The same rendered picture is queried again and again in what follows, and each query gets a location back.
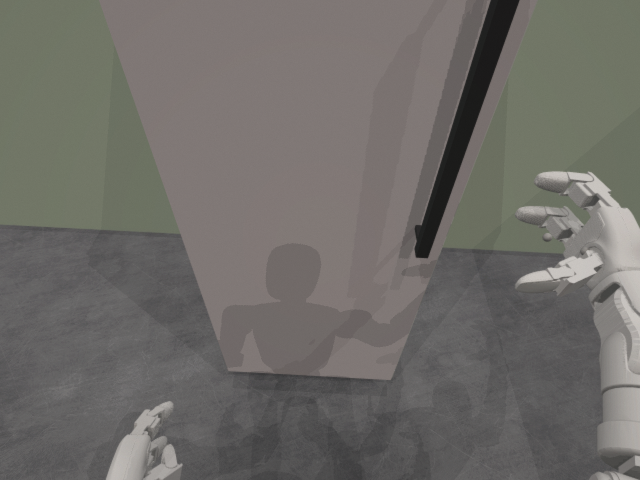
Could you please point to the handle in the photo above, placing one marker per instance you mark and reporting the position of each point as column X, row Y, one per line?
column 492, row 38

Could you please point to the fridge door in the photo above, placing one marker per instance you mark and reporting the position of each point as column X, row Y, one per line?
column 298, row 142

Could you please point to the robot right hand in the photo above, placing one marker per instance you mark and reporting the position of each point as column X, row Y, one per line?
column 612, row 235

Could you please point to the right robot forearm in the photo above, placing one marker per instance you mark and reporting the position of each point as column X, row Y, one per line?
column 616, row 302

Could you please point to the robot left hand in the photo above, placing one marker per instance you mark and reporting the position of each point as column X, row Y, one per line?
column 136, row 453

